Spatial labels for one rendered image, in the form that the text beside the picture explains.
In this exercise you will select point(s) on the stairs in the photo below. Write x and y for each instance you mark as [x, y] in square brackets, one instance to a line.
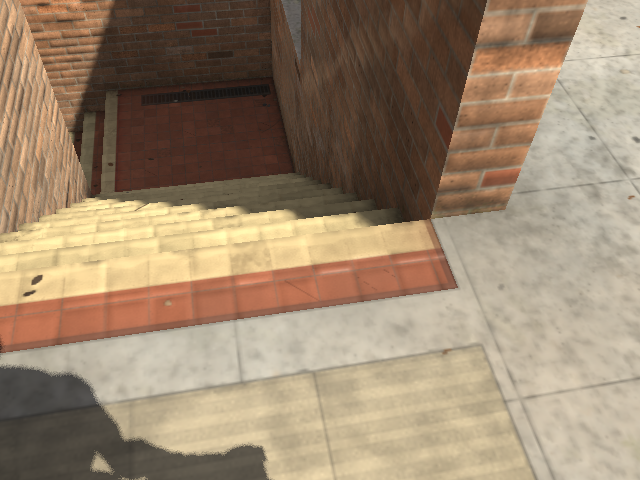
[156, 220]
[88, 145]

